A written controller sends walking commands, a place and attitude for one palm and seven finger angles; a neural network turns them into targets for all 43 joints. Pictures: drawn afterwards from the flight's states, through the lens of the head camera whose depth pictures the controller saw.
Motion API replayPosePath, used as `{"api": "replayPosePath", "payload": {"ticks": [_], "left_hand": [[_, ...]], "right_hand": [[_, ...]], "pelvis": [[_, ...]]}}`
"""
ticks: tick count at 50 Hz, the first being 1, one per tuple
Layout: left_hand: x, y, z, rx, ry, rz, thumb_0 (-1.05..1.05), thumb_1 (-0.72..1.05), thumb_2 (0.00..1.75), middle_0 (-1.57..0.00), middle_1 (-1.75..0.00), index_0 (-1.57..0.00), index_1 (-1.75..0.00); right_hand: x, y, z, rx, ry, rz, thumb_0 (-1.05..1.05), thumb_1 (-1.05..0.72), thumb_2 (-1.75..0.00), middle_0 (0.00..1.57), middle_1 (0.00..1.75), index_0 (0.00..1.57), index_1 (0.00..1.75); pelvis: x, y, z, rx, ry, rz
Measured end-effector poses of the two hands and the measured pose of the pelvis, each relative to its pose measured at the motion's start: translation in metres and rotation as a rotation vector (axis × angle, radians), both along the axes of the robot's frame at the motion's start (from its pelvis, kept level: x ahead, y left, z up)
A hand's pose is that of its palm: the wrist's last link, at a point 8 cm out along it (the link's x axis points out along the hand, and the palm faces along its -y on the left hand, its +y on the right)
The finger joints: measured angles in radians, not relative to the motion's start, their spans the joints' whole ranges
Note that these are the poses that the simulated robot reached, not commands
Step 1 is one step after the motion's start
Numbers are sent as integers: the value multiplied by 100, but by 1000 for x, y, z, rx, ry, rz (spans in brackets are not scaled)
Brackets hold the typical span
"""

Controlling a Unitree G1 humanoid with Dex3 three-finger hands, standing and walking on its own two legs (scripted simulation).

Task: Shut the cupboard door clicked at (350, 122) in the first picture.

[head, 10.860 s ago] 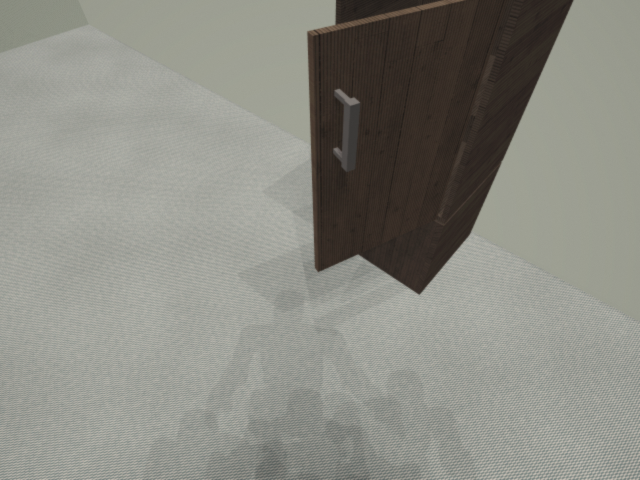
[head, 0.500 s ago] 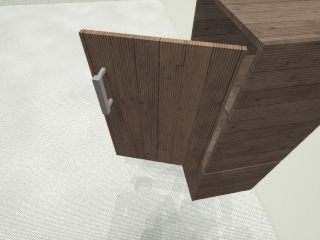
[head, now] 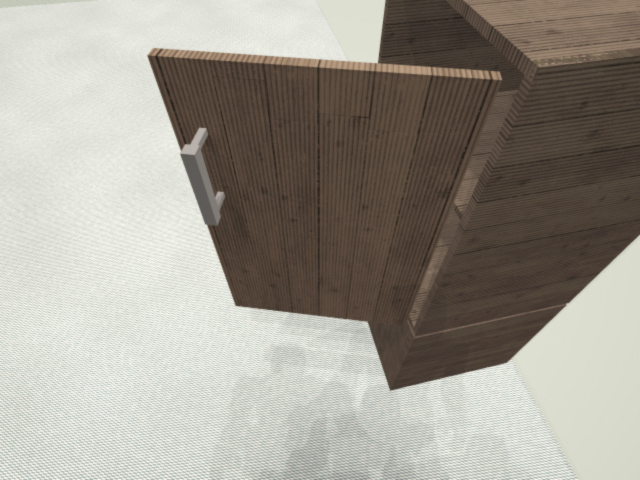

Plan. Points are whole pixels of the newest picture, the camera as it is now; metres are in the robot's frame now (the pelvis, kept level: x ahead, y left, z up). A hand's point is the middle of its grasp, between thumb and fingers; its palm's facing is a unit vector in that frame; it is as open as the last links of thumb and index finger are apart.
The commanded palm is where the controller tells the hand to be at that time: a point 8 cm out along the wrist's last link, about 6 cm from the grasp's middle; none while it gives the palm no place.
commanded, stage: look again from close up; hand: left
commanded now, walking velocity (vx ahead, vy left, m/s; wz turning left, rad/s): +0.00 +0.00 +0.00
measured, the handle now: (207, 178) +0.48 +0.18 +0.10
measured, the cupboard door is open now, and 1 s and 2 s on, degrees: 70 70 70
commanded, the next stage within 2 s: shuffle to correct the standing spot in 0.38 s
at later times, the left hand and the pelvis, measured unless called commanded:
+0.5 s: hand out of the picture -0.02 +0.20 -0.17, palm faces -0.02 -0.97 -0.23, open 7.4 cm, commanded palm none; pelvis -0.02 +0.01 +0.00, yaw -1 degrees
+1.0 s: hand out of the picture +0.06 +0.21 -0.17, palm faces -0.04 -0.97 -0.25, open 7.4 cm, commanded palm none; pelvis +0.00 +0.02 -0.01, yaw -3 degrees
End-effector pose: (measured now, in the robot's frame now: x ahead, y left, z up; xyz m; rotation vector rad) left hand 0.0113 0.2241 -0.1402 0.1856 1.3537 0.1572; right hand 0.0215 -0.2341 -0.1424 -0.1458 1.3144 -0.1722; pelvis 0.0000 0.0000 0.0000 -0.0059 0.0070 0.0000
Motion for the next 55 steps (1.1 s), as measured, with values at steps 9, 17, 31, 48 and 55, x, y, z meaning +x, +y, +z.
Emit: {"api": "replayPosePath", "payload": {"ticks": [9, 17, 31, 48, 55], "left_hand": [[5, 23, 5, 31, -68, -22, 1, 91, 90, -20, -30, -20, -30], [-12, 28, 7, 23, -32, -37, 1, 90, 90, -20, -30, -20, -30], [-41, 19, 1, -7, 79, -11, 1, 90, 90, -20, -30, -20, -30], [35, 30, -2, 16, -45, -51, 1, 90, 90, -20, -30, -20, -30], [64, 37, 7, 53, -134, -96, 1, 90, 90, -20, -30, -20, -30]], "right_hand": [[-11, 13, -4, 16, -27, 11, 0, -93, -90, 20, 30, 20, 30], [-24, 15, 2, 21, -12, 18, 0, -92, -90, 20, 30, 20, 30], [-32, 8, 3, 7, 52, 10, 0, -91, -90, 20, 30, 20, 30], [17, 24, -3, -1, -35, -17, 0, -93, -90, 20, 30, 20, 30], [24, 19, -2, 8, -88, -21, 0, -92, -90, 20, 30, 20, 30]], "pelvis": [[-18, 10, -2, 7, -28, -9], [-26, 11, 2, 15, -15, -18], [-16, 8, 2, 17, -9, -34], [7, 23, -5, 5, 18, -49], [-5, 18, -6, 13, 21, -62]]}}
